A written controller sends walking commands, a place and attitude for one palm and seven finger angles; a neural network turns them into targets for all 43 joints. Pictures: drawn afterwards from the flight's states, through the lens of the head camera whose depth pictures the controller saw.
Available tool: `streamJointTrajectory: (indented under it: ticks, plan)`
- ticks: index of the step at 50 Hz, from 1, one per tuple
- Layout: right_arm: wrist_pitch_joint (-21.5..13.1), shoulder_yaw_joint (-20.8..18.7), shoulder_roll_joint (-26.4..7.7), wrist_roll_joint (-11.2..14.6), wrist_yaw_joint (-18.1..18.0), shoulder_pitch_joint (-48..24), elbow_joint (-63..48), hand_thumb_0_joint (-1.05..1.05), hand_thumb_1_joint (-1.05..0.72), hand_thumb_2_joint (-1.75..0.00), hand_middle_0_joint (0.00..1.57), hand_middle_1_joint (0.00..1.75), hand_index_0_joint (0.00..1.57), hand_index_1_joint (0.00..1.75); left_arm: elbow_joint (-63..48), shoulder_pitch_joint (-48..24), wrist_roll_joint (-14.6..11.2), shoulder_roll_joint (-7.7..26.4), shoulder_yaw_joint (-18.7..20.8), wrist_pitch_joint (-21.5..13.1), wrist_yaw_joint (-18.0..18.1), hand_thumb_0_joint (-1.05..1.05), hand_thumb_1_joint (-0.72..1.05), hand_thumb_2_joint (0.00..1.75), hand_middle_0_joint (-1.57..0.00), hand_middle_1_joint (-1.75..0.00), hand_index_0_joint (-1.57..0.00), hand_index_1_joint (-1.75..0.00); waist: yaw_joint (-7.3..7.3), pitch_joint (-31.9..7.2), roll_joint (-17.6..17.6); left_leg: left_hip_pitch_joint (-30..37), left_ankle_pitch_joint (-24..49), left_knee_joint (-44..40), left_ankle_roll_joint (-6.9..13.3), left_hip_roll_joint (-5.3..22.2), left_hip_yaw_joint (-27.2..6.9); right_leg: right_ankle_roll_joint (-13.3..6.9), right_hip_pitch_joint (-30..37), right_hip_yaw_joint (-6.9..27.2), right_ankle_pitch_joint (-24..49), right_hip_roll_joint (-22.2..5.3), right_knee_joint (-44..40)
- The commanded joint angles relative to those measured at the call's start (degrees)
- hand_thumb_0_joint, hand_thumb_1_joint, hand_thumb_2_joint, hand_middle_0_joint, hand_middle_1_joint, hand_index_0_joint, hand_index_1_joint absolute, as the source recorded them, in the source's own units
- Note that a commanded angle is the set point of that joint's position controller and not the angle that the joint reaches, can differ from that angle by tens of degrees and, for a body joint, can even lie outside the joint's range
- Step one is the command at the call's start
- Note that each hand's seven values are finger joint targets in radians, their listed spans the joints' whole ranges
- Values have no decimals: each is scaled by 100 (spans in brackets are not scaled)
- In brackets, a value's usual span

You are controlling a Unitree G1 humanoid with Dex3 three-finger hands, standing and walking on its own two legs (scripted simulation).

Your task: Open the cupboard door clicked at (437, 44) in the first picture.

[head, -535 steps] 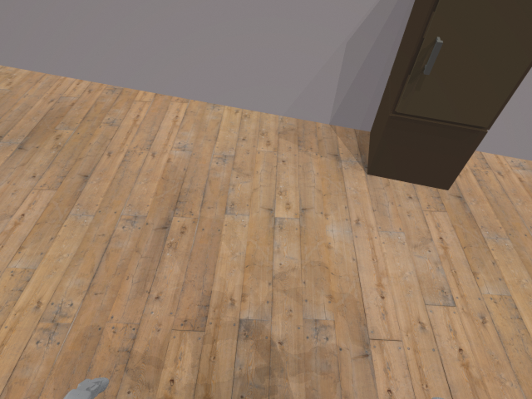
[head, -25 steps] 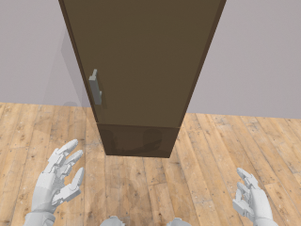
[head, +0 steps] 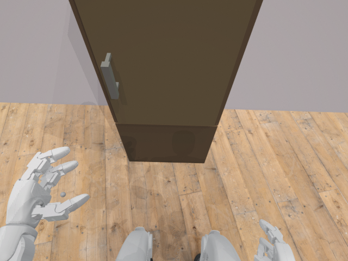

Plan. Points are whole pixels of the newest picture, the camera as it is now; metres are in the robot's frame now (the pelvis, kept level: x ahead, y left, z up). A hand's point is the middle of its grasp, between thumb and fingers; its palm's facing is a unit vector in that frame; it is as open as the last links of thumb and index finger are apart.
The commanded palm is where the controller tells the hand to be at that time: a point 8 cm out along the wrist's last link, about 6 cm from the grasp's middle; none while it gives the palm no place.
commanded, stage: raise the hand with hooked fingers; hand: left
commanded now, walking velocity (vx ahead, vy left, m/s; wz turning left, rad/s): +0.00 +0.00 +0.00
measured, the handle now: (111, 76) +0.58 +0.21 +0.03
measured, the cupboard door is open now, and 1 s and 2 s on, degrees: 0 0 0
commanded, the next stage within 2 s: move the hooked fingers beside the handle in 1.24 s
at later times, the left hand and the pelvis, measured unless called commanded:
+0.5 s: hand (40, 187) +0.26 +0.29 +0.03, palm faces +0.05 -1.00 -0.05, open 13.8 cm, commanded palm +0.24 +0.34 +0.04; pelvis +0.00 +0.03 +0.00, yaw +1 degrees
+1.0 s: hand (46, 169) +0.29 +0.29 +0.04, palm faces +0.02 -1.00 -0.05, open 14.0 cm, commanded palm +0.27 +0.34 +0.04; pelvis +0.01 +0.02 +0.00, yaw +0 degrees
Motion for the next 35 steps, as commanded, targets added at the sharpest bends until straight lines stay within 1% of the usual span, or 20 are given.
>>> streamJointTrajectory:
  ticks: [1,3,4,5,6,7,8,9,10,12,15,17,19,20,23,25,26,28,30,35]
  plan:
    - [-427,-417,-1014,-42,-44,-469,-814,0,-90,-90,20,30,20,30,-764,-463,69,814,320,-997,171,0,-13,46,-27,-96,-27,-96,2,-1140,-194,434,967,-893,122,-392,-251,6,776,414,10,277,-958]
    - [-462,-401,-1140,-17,-65,-354,-829,0,-90,-90,20,30,20,30,-575,-602,126,842,153,-1114,-37,0,-17,44,-28,-99,-28,-99,-78,-1074,-30,392,524,-966,132,-427,-265,-12,546,404,-389,248,-973]
    - [-490,-399,-1206,4,-94,-308,-839,0,-90,-90,20,30,20,30,-596,-674,128,891,100,-1138,-152,0,-20,43,-28,-100,-28,-100,-93,-1162,-12,480,438,-1016,143,-418,-288,-20,514,372,-392,252,-943]
    - [-506,-387,-1253,15,-120,-292,-886,0,-90,-90,20,30,20,30,-707,-813,66,948,67,-1128,-291,0,-22,42,-28,-102,-28,-102,-80,-1215,187,623,530,-1047,147,-421,-316,-64,506,334,-208,278,-873]
    - [-518,-393,-1294,24,-134,-251,-915,0,-90,-90,20,30,20,30,-884,-876,56,1124,154,-1113,-383,0,-24,41,-28,-103,-28,-103,-22,-1479,331,844,585,-1139,140,-409,-338,-69,555,296,-84,271,-845]
    - [-528,-392,-1300,35,-146,-232,-924,0,-90,-90,20,30,20,30,-919,-855,-9,1195,232,-1071,-442,0,-27,40,-28,-105,-28,-105,0,-1570,374,962,672,-1193,135,-419,-350,-67,649,282,39,266,-865]
    - [-542,-394,-1325,38,-157,-209,-947,0,-90,-90,20,30,20,30,-1083,-849,-30,1371,393,-1065,-444,0,-29,39,-29,-107,-29,-107,82,-1797,431,1110,874,-1238,125,-404,-394,-80,753,244,205,268,-809]
    - [-555,-391,-1311,26,-153,-212,-962,0,-90,-90,20,30,20,30,-1213,-793,-58,1413,474,-1042,-421,0,-31,38,-29,-108,-29,-108,137,-1911,568,1264,1113,-1275,103,-402,-418,-87,799,195,383,272,-761]
    - [-539,-388,-1316,2,-144,-192,-968,0,-90,-90,20,30,20,30,-1236,-750,-102,1580,680,-994,-366,0,-34,37,-29,-110,-29,-110,189,-1952,581,1323,1288,-1285,72,-394,-464,-108,794,151,486,316,-699]
    - [-488,-377,-1272,0,-110,-232,-972,0,-90,-90,20,30,20,30,-1233,-632,-154,1459,731,-948,-235,0,-38,35,-29,-112,-29,-112,234,-1870,626,1436,1509,-1352,20,-381,-493,-94,801,72,615,311,-681]
    - [-402,-356,-1258,-20,-64,-235,-1004,0,-90,-90,20,30,20,30,-985,-632,-122,1375,731,-833,-63,0,-45,32,-30,-117,-30,-117,207,-1563,669,1352,1477,-1401,-43,-372,-538,-113,684,-3,582,341,-637]
    - [-312,-348,-1289,-15,-33,-220,-1031,0,-90,-90,20,30,20,30,-670,-746,-39,1187,532,-687,-76,0,-50,30,-30,-120,-30,-120,72,-1318,536,1265,1237,-1431,-46,-365,-527,-72,518,-26,506,336,-699]
    - [-261,-327,-1346,3,-42,-187,-1077,0,-90,-90,20,30,20,30,-396,-929,22,1173,418,-561,-176,0,-50,30,-30,-120,-30,-120,-13,-1176,450,1078,865,-1440,-14,-386,-505,-59,465,-2,343,334,-767]
    - [-253,-309,-1359,8,-65,-149,-1100,0,-90,-90,20,30,20,30,-319,-1106,22,1193,374,-515,-277,0,-50,30,-30,-120,-30,-120,-59,-1115,437,1047,912,-1412,-11,-383,-524,-82,444,0,381,361,-749]
    - [-255,-304,-1411,17,-105,-105,-1116,0,-90,-90,20,30,20,30,-446,-1527,74,1464,446,-496,-482,0,-50,30,-30,-120,-30,-120,-59,-1457,507,1306,1067,-1395,-12,-362,-549,-86,479,41,462,358,-776]
    - [-287,-282,-1409,-3,-141,-92,-1102,0,-90,-90,20,30,20,30,-551,-1833,9,1661,598,-552,-564,0,-50,30,-30,-120,-30,-120,-43,-1588,579,1386,1308,-1304,-14,-370,-544,-113,536,63,580,384,-737]
    - [-293,-276,-1401,-13,-139,-80,-1072,0,-90,-90,20,30,20,30,-654,-1914,0,1775,707,-595,-583,0,-50,30,-30,-120,-30,-120,7,-1814,718,1581,1505,-1306,-43,-357,-555,-115,551,58,650,375,-728]
    - [-322,-273,-1380,-31,-138,-78,-1040,0,-90,-90,20,30,20,30,-666,-1860,-69,1878,886,-683,-577,0,-50,30,-30,-120,-30,-120,80,-1969,701,1736,1928,-1265,-89,-340,-590,-115,611,45,823,368,-685]
    - [-323,-266,-1368,-51,-130,-62,-1001,0,-90,-90,20,30,20,30,-453,-1776,-147,1984,1073,-705,-581,0,-50,30,-30,-120,-30,-120,115,-1934,601,1605,2086,-1188,-85,-350,-567,-123,664,40,920,389,-656]
    - [-236,-260,-1409,2,-119,-60,-973,0,-90,-90,20,30,20,30,188,-1874,-187,1931,1030,-471,-779,0,-50,30,-30,-120,-30,-120,76,-1787,617,1355,1954,-1185,-32,-355,-483,-104,682,57,921,361,-703]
